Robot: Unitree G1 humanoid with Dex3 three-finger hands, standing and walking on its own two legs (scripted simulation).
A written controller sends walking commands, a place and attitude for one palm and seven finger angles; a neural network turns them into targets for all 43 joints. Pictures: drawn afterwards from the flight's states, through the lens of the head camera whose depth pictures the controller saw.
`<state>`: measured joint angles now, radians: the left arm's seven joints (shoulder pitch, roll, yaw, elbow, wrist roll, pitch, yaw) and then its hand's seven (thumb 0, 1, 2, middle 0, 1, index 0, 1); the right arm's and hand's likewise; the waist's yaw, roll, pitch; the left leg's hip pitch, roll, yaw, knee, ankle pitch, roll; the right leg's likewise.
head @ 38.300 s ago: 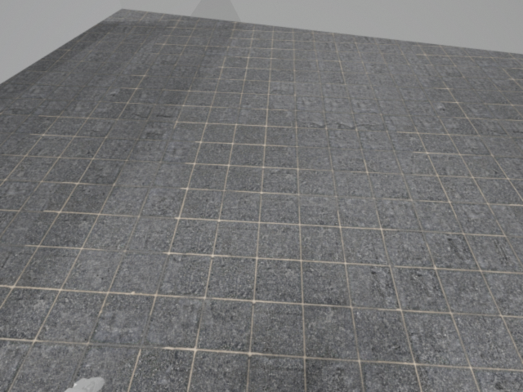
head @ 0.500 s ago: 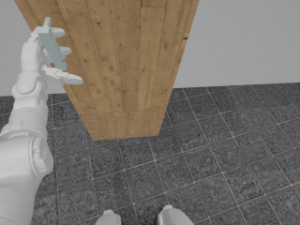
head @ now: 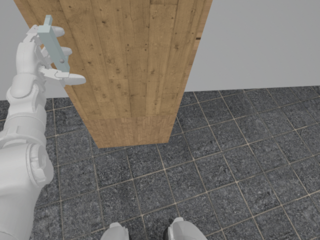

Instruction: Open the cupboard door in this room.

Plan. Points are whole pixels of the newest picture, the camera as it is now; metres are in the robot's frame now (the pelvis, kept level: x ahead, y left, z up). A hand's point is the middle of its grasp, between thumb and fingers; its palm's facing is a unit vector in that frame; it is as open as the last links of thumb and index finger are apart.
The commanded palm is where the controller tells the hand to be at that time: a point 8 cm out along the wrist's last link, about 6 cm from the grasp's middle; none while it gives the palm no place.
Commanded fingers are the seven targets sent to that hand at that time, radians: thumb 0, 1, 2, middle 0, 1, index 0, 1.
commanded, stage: close the thumb around the handle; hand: left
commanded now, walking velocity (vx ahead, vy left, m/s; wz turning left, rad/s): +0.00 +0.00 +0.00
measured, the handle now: (57, 46) +0.57 +0.20 +0.11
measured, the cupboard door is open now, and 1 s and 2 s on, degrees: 0 7 43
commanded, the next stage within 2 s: pull the door open along its arc in 0.54 s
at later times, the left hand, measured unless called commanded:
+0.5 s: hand (63, 62) +0.52 +0.18 +0.11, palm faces -0.01 -1.00 -0.01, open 5.9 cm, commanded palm +0.50 +0.23 +0.10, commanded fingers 0.00 0.90 0.90 -0.40 -1.35 -0.40 -1.35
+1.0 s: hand (65, 78) +0.47 +0.17 +0.11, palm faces -0.01 -1.00 -0.01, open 6.1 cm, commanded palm +0.41 +0.22 +0.10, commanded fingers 0.00 0.90 0.90 -0.40 -1.35 -0.40 -1.35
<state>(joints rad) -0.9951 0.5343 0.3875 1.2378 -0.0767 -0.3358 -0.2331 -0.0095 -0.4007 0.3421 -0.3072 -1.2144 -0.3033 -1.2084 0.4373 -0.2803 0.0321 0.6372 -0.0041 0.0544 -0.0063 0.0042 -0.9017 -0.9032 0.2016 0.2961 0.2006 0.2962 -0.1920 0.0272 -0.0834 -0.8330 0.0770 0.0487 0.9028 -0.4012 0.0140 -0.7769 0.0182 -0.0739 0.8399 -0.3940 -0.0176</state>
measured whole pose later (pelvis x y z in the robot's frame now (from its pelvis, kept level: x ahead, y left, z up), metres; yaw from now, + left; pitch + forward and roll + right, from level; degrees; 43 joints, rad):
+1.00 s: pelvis +0.01 +0.00 +0.01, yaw -1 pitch +15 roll -1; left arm -0.69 0.39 0.34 0.94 -0.15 -0.34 -0.21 0.01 0.69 0.76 -0.35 -1.34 -0.32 -1.34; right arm 0.44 -0.27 0.01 0.60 0.02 0.08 0.01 0.01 -0.90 -0.90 0.20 0.30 0.20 0.30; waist -0.14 0.03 -0.11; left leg -0.71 0.08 0.08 0.85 -0.40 0.01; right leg -0.68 0.02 -0.04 0.80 -0.39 -0.02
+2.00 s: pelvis +0.00 -0.04 +0.02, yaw +4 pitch +3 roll +1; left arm 0.02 -0.10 -0.24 0.10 0.05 -0.07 0.57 0.01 0.52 0.73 -0.36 -1.32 -0.37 -1.32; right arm 0.16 -0.19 0.01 0.59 -0.05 0.05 0.02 0.01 -0.90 -0.90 0.20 0.30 0.20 0.30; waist 0.00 0.04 -0.07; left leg -0.43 0.04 0.00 0.72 -0.34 -0.04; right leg -0.38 0.00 -0.12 0.74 -0.41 -0.06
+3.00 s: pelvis -0.02 -0.01 +0.02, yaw +4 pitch +3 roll +0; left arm -0.06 0.00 -0.29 0.19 -0.07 -0.15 0.11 -0.01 -0.51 0.30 -0.21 -0.36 -0.20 -0.37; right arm 0.22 -0.21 0.04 0.54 0.01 0.01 0.00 0.01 -0.90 -0.90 0.20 0.30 0.20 0.30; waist -0.01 0.05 -0.04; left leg -0.48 0.02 0.03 0.77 -0.34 0.00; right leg -0.45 -0.03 -0.09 0.79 -0.39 -0.03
